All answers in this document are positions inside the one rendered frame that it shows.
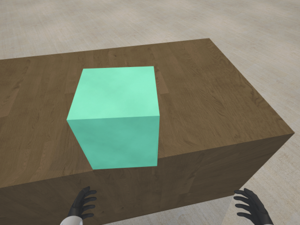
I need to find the pedestal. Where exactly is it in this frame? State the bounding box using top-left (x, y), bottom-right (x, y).
top-left (0, 38), bottom-right (295, 225)

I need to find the robot right hand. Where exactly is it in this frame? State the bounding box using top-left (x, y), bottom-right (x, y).
top-left (233, 188), bottom-right (274, 225)

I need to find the carton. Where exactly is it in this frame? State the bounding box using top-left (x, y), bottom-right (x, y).
top-left (67, 66), bottom-right (160, 170)

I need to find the robot left hand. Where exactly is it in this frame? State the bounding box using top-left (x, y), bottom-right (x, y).
top-left (67, 186), bottom-right (97, 220)

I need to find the robot left forearm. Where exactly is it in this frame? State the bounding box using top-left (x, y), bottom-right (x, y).
top-left (60, 216), bottom-right (83, 225)

